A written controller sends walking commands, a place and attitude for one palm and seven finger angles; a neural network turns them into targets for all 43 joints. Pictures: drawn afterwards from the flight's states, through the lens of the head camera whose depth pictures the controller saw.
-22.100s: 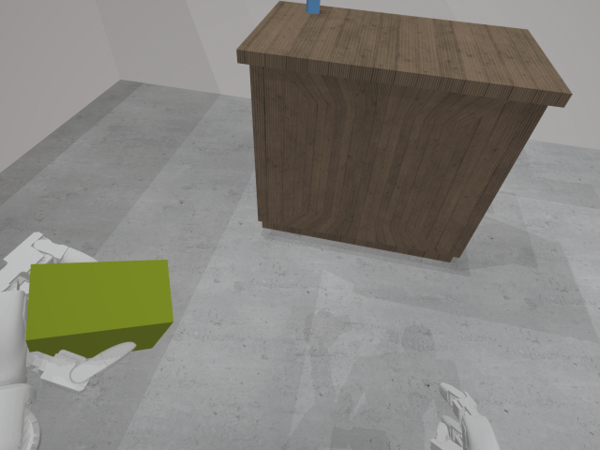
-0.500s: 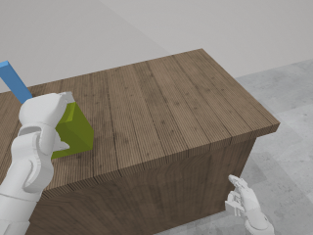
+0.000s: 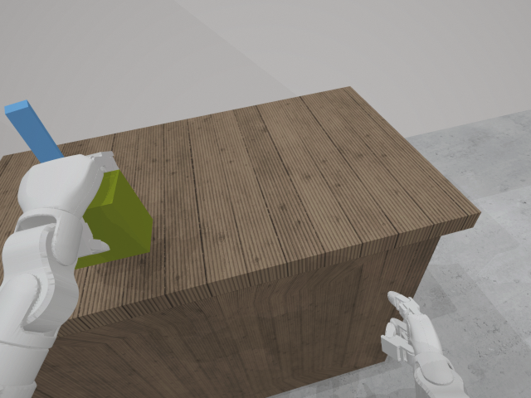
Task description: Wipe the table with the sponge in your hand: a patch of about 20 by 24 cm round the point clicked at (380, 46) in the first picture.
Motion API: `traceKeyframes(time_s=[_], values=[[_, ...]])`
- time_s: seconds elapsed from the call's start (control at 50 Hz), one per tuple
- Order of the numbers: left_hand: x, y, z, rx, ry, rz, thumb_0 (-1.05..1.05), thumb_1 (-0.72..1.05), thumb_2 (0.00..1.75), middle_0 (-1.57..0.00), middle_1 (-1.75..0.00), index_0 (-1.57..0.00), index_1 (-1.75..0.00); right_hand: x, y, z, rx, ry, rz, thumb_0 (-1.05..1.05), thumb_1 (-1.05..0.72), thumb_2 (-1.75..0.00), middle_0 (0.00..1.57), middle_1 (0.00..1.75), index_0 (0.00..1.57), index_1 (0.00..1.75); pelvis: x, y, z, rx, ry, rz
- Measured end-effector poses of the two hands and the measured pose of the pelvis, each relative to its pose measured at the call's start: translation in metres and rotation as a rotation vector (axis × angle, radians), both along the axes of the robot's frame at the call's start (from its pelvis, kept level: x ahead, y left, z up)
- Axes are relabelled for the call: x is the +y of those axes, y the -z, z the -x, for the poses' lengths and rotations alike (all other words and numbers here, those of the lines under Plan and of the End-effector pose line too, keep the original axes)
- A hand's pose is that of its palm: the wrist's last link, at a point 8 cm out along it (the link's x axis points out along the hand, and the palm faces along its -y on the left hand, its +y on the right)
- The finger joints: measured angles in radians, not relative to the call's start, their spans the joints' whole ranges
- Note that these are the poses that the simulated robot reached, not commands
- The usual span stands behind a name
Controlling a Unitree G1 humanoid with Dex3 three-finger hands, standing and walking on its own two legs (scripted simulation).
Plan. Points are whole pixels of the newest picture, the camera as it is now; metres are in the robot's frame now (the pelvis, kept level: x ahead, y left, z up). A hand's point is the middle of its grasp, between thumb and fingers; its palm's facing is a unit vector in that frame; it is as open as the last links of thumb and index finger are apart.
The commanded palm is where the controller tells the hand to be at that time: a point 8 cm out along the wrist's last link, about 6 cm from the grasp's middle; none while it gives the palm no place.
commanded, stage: move the sponge above the wiping area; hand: left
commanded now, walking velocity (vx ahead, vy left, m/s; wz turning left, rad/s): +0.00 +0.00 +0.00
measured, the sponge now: (103, 228) +0.27 +0.30 +0.14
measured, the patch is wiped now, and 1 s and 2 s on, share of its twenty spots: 0.00 0.00 0.00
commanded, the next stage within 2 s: lower the sponge onto the table in 0.44 s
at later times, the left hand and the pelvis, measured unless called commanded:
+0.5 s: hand (90, 201) +0.27 +0.29 +0.20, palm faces +0.19 -0.04 -0.98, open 10.6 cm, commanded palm +0.22 +0.29 +0.27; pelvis -0.01 +0.00 +0.00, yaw +0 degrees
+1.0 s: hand (94, 205) +0.28 +0.30 +0.18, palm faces +0.10 -0.02 -0.99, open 10.6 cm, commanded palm +0.23 +0.29 +0.26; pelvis +0.00 +0.00 +0.00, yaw +0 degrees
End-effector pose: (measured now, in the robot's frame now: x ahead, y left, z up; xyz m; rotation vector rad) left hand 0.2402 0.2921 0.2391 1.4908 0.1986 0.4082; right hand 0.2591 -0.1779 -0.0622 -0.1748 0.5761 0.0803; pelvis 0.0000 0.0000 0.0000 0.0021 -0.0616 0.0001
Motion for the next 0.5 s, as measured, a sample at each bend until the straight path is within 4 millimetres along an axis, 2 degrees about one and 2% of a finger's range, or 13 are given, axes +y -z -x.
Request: traceKeyframes(time_s=[0.18,0.34,0.5], values=[[0.004,-0.006,0.006,-0.021,-0.025,0.014,0.0,-0.53,1.03,-0.68,-1.3,-0.7,-1.29,0.004,0.0,0.006,0.0,0.002,-0.011,0.01,-0.9,-0.9,0.2,0.3,0.2,0.3,0.002,0.0,0.005,-0.002,0.003,0.001],[-0.009,-0.004,0.009,-0.026,0.027,0.012,0.0,-0.53,1.03,-0.68,-1.29,-0.7,-1.29,0.005,0.0,0.01,-0.007,0.002,-0.007,0.01,-0.9,-0.9,0.2,0.3,0.2,0.3,0.004,0.0,0.009,-0.01,0.006,-0.001],[-0.005,-0.01,0.0,-0.053,-0.004,0.011,0.0,-0.53,1.03,-0.68,-1.29,-0.7,-1.29,0.005,0.0,0.013,-0.005,0.004,-0.009,0.01,-0.9,-0.9,0.2,0.3,0.2,0.3,0.002,0.0,0.012,-0.01,0.001,-0.001]])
